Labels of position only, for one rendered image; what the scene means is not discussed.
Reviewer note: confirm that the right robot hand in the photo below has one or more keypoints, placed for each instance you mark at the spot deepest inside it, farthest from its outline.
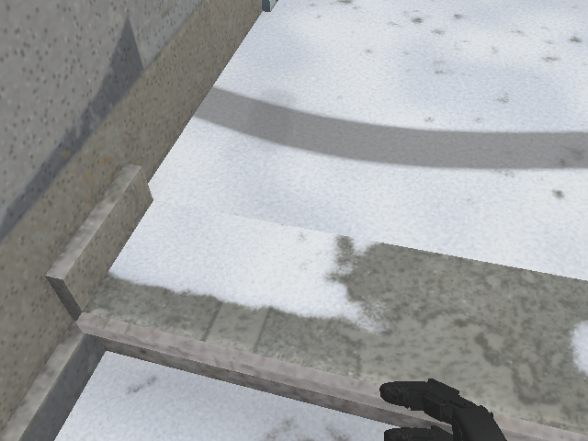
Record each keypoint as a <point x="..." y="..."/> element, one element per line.
<point x="469" y="421"/>

